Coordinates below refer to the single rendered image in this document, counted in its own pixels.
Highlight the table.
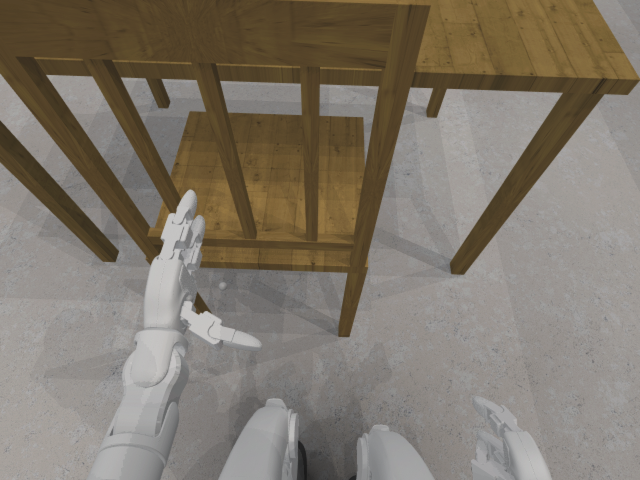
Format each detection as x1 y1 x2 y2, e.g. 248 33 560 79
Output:
0 0 640 275

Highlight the right robot hand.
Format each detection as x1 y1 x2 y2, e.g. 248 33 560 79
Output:
471 396 552 480

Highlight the left robot hand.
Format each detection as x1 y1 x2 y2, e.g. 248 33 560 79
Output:
143 190 262 351

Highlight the left robot shin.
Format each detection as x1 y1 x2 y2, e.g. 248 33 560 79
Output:
253 399 298 480

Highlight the robot left thigh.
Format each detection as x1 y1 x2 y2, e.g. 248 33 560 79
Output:
218 406 299 480

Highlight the robot left forearm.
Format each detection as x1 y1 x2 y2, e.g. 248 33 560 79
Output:
86 328 189 480

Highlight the chair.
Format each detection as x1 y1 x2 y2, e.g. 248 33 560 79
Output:
0 0 431 337

